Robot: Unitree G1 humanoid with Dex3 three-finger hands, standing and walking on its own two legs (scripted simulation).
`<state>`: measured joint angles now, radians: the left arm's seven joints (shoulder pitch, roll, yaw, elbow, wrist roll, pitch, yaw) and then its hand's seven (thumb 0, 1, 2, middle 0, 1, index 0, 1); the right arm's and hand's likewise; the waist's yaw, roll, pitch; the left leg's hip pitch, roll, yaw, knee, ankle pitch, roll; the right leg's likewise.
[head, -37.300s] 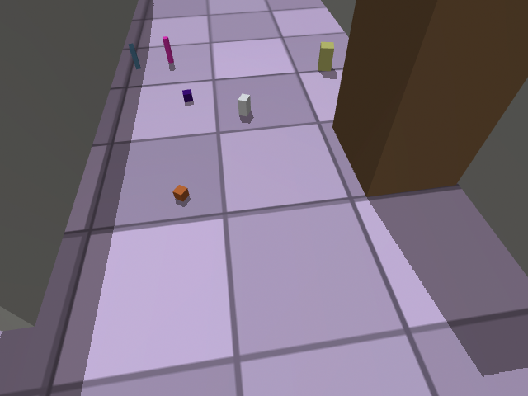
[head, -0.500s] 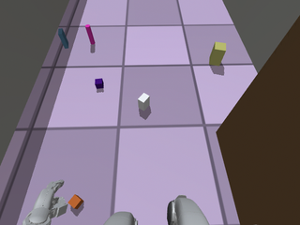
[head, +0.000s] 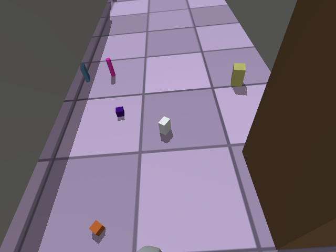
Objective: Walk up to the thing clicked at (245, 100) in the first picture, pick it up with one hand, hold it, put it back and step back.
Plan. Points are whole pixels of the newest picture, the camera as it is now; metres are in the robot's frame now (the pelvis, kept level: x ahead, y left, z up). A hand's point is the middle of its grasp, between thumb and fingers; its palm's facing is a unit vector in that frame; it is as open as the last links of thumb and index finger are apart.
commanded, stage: step back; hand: left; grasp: from above
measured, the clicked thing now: (164, 125) +1.05 +0.18 -0.70
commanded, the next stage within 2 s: stand in 0.88 s
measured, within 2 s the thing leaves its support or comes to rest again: neither
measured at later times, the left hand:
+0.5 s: hand out of the picture +0.09 +0.26 -0.13, palm faces +0.06 -0.92 -0.39, open 7.3 cm
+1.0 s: hand out of the picture +0.12 +0.30 -0.15, palm faces +0.07 -0.94 -0.35, open 7.4 cm
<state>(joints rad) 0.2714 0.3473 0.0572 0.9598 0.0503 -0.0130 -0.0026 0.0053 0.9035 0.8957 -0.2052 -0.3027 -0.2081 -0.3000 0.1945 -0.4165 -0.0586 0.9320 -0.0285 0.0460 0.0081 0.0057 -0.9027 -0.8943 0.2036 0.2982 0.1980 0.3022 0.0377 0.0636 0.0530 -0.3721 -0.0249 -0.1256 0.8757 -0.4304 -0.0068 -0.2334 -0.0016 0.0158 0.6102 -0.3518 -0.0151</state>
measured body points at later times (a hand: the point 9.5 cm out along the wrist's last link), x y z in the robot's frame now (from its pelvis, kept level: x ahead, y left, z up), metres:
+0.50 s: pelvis +0.01 -0.01 +0.00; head +0.02 -0.02 +0.45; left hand +0.08 +0.31 -0.11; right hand +0.09 -0.32 -0.13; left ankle -0.01 +0.14 -0.70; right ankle +0.05 -0.11 -0.73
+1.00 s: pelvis +0.05 +0.04 +0.01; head +0.07 +0.05 +0.46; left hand +0.12 +0.35 -0.12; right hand +0.18 -0.24 -0.12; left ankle +0.03 +0.16 -0.73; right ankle +0.05 -0.11 -0.73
